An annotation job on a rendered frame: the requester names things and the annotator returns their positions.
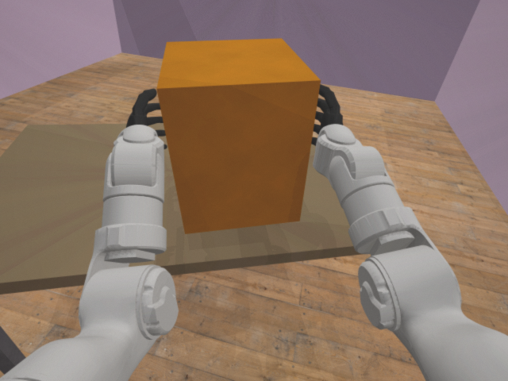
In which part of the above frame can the right robot forearm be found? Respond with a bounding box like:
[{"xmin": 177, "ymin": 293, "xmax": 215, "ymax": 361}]
[{"xmin": 313, "ymin": 124, "xmax": 461, "ymax": 307}]

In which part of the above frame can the carton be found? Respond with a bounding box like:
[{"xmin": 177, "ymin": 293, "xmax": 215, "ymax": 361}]
[{"xmin": 156, "ymin": 38, "xmax": 321, "ymax": 234}]

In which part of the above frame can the left robot hand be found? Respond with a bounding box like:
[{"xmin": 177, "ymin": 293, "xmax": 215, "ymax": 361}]
[{"xmin": 126, "ymin": 89, "xmax": 167, "ymax": 149}]

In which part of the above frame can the robot left upper arm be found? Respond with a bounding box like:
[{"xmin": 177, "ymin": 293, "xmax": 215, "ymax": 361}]
[{"xmin": 0, "ymin": 264, "xmax": 179, "ymax": 381}]

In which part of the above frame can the robot right upper arm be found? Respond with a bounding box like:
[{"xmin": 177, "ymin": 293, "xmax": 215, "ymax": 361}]
[{"xmin": 358, "ymin": 245, "xmax": 508, "ymax": 381}]

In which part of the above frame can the right robot hand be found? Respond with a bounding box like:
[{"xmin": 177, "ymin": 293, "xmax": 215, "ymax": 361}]
[{"xmin": 311, "ymin": 84, "xmax": 343, "ymax": 146}]

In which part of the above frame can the table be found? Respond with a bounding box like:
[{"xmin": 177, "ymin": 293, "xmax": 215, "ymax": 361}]
[{"xmin": 0, "ymin": 123, "xmax": 362, "ymax": 374}]

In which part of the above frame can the left robot forearm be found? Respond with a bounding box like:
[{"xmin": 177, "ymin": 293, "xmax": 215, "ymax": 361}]
[{"xmin": 79, "ymin": 125, "xmax": 167, "ymax": 327}]

